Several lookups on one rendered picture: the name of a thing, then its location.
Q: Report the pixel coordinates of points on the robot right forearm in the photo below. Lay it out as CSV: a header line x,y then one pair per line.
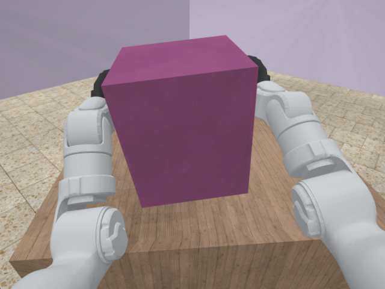
x,y
307,150

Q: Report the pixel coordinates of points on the robot left forearm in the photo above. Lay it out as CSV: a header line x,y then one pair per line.
x,y
87,152

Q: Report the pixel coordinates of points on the left robot hand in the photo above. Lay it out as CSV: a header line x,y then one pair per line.
x,y
97,91

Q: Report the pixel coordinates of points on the robot right upper arm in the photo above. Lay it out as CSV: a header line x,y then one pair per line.
x,y
337,208

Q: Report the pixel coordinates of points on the carton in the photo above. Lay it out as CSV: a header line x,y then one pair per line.
x,y
184,115

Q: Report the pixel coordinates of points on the pedestal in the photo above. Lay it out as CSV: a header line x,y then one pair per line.
x,y
244,241

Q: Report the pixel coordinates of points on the right robot hand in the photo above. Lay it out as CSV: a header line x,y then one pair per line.
x,y
262,72

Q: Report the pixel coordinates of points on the robot left upper arm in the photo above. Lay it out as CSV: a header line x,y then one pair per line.
x,y
84,245

